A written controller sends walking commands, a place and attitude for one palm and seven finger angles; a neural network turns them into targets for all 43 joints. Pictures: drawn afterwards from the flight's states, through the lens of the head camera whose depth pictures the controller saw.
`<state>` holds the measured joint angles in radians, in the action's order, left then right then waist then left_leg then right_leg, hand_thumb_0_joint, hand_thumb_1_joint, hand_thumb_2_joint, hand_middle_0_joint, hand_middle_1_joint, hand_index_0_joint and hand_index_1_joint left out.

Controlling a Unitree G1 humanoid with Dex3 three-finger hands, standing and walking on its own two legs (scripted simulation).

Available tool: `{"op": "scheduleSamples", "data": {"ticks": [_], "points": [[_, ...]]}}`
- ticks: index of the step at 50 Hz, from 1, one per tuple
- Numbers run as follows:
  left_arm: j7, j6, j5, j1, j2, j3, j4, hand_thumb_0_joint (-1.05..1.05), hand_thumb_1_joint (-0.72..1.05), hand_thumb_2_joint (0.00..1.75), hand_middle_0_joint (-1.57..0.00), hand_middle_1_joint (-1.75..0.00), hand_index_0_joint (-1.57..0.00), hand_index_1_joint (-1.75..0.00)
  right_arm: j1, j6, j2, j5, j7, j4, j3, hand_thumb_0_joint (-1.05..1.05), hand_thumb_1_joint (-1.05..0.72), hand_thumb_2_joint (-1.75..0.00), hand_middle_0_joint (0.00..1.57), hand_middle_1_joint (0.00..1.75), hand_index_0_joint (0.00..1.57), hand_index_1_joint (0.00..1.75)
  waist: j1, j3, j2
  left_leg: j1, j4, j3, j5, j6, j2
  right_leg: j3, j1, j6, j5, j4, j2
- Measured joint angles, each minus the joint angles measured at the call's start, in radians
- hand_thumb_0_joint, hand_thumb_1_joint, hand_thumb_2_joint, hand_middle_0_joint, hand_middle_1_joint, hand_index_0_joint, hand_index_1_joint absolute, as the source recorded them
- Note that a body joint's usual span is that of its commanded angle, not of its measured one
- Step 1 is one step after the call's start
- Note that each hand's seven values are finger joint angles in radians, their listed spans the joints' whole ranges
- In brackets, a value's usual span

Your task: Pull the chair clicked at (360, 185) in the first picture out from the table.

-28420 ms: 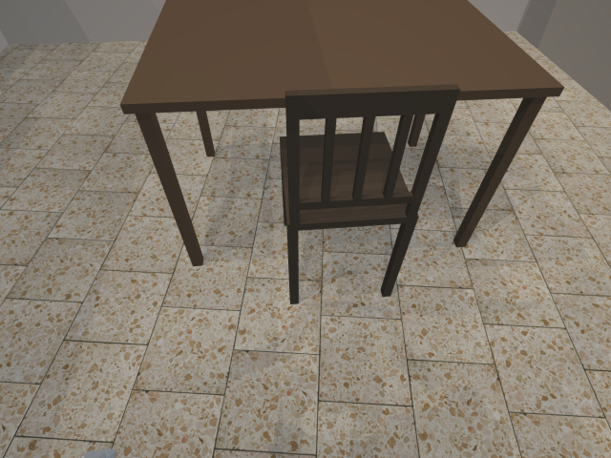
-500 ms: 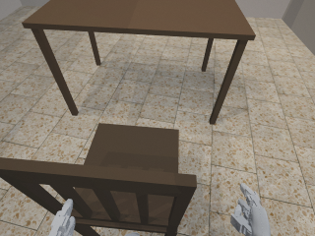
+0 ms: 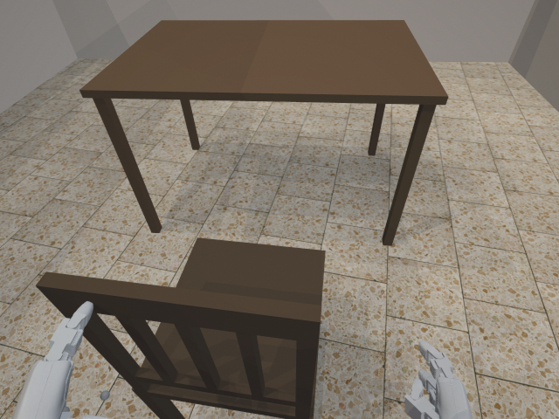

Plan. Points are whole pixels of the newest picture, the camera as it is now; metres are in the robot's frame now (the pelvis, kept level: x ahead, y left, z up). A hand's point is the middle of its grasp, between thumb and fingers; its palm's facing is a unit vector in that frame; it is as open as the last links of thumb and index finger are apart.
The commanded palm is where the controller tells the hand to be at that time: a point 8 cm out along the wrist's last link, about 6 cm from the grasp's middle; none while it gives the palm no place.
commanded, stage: draw the hand back to the body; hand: left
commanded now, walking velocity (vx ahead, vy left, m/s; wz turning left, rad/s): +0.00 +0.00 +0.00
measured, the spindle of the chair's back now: (201, 355) +0.24 +0.17 -0.08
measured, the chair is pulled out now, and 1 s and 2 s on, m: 0.63 0.62 0.62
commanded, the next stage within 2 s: step back with the hand held close in 0.84 s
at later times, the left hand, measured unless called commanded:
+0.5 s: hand (73, 259) +0.23 +0.26 +0.19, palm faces +0.45 -0.77 -0.44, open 8.9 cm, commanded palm +0.17 +0.30 +0.20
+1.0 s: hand (80, 247) +0.24 +0.26 +0.18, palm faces +0.45 -0.78 -0.44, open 7.4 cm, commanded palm +0.19 +0.30 +0.20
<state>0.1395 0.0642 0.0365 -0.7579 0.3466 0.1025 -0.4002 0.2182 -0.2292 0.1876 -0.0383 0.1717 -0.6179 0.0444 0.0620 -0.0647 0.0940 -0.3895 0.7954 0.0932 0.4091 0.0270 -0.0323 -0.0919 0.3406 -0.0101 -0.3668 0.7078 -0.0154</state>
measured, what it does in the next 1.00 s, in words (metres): stands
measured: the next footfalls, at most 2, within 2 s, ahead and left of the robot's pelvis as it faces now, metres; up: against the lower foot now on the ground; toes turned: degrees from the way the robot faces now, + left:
none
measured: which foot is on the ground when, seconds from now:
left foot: down 0.00-1.00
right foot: down 0.00-1.00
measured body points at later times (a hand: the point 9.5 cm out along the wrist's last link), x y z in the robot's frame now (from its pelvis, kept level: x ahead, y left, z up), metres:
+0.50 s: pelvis +0.03 +0.00 +0.03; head +0.01 -0.03 +0.47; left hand +0.20 +0.30 +0.21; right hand +0.22 -0.22 -0.06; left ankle +0.01 +0.13 -0.71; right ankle +0.01 -0.13 -0.71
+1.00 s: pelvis +0.04 +0.00 +0.03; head +0.04 -0.02 +0.48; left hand +0.21 +0.30 +0.21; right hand +0.24 -0.22 -0.06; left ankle +0.01 +0.13 -0.71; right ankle +0.01 -0.13 -0.71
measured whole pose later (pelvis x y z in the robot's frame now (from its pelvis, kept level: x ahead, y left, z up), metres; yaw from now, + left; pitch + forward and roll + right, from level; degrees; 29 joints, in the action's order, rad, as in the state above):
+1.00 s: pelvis +0.04 +0.00 +0.03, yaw -2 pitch -2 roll -1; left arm 0.14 -0.01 0.05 -0.46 0.35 0.34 -0.43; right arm 0.16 -0.12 0.22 -0.02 0.10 -0.66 0.01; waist 0.07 0.01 0.08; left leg -0.11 0.47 0.04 0.32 0.02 -0.02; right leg -0.05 0.10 -0.02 -0.28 0.42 -0.03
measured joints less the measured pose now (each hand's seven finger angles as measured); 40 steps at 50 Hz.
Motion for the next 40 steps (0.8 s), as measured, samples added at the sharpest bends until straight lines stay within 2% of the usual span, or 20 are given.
{"op": "scheduleSamples", "data": {"ticks": [6,11,16,27,34,40], "points": [[0.017,-0.001,-0.003,0.064,-0.008,0.045,0.008,-0.01,-0.02,0.46,-0.08,-0.11,-0.19,-0.16,-0.019,-0.02,0.018,0.01,-0.013,-0.011,0.005,0.01,-0.9,-0.89,0.2,0.3,0.2,0.3,0.017,0.041,-0.007,0.104,-0.114,-0.008,-0.049,-0.001,0.004,0.004,-0.1,-0.001,0.046,-0.106,-0.004],[0.029,-0.042,-0.004,0.137,-0.014,0.097,-0.032,-0.01,0.16,0.54,-0.1,-0.15,-0.17,-0.18,-0.033,-0.029,0.027,0.015,-0.026,-0.029,0.002,0.01,-0.9,-0.89,0.2,0.3,0.2,0.3,0.028,0.057,-0.011,0.167,-0.185,-0.017,-0.076,-0.004,0.012,0.01,-0.154,-0.004,0.064,-0.161,-0.013],[0.026,-0.078,-0.001,0.208,-0.012,0.164,-0.033,0.0,0.34,0.63,-0.13,-0.19,-0.16,-0.2,-0.055,0.003,0.019,0.017,-0.043,-0.041,-0.005,0.01,-0.9,-0.89,0.2,0.3,0.2,0.3,0.019,0.059,-0.014,0.212,-0.24,-0.033,-0.09,-0.005,0.013,0.024,-0.185,-0.006,0.073,-0.197,-0.016],[0.011,-0.088,0.009,0.299,0.018,0.244,-0.025,0.0,0.72,0.82,-0.18,-0.27,-0.19,-0.26,-0.044,0.054,0.032,0.019,-0.063,-0.062,-0.024,0.01,-0.9,-0.89,0.2,0.3,0.2,0.3,0.006,0.076,-0.014,0.267,-0.309,-0.053,-0.099,-0.006,0.009,0.041,-0.226,-0.007,0.082,-0.253,-0.012],[0.003,-0.082,0.011,0.281,0.002,0.239,-0.018,0.01,0.84,0.88,-0.2,-0.29,-0.2,-0.29,-0.043,0.088,0.037,0.017,-0.07,-0.069,-0.041,0.01,-0.9,-0.89,0.2,0.3,0.2,0.3,-0.002,0.08,-0.014,0.271,-0.324,-0.062,-0.097,-0.008,0.008,0.048,-0.227,-0.009,0.083,-0.268,-0.011],[0.0,-0.069,0.009,0.261,0.006,0.224,-0.034,0.01,0.88,0.89,-0.21,-0.3,-0.21,-0.29,-0.042,0.091,0.035,0.017,-0.066,-0.068,-0.044,0.01,-0.91,-0.89,0.2,0.3,0.2,0.3,0.002,0.081,-0.016,0.275,-0.327,-0.062,-0.092,-0.008,0.006,0.049,-0.234,-0.01,0.082,-0.277,-0.009]]}}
